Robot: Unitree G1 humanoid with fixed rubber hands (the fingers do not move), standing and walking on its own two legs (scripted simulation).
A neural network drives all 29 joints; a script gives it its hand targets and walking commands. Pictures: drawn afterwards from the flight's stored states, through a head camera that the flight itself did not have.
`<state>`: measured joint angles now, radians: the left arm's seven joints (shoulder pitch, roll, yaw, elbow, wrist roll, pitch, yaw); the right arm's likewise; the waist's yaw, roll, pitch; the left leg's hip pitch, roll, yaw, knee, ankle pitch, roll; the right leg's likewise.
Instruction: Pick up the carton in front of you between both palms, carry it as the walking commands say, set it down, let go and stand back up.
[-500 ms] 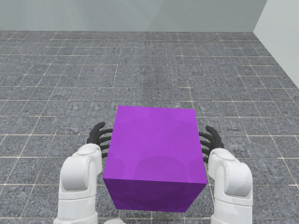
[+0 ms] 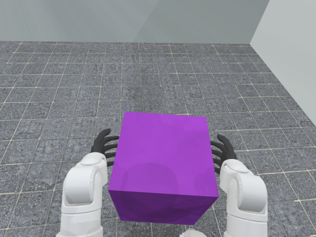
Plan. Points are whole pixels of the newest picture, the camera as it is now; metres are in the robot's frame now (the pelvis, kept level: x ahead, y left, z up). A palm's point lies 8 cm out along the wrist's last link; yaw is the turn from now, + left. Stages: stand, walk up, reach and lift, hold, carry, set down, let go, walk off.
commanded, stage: carry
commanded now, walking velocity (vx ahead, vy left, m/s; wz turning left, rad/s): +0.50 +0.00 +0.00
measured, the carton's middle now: (161, 171) +0.28 -0.01 -0.01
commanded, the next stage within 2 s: none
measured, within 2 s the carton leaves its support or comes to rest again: neither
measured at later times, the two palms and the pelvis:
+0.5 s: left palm (126, 72) +0.59 +0.12 +0.08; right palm (211, 76) +0.61 -0.18 +0.07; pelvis +0.33 -0.05 +0.00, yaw +3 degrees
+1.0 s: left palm (128, 39) +0.82 +0.14 +0.08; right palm (199, 43) +0.83 -0.16 +0.08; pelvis +0.56 -0.01 -0.01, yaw +1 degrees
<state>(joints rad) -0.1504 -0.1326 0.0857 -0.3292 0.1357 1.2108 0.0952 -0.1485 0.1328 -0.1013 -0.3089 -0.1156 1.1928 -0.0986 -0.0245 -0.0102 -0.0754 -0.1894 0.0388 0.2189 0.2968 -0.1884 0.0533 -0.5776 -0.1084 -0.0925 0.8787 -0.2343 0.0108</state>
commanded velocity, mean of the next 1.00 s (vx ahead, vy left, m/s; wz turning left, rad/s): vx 0.20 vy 0.00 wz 0.00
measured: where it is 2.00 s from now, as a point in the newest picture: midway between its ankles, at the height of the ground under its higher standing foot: (154, 185)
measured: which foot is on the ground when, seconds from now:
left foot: down 0.00-0.24, up 0.26-0.64, down 0.66-1.00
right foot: up 0.00-0.20, down 0.22-0.68, up 0.70-0.84, down 0.86-1.00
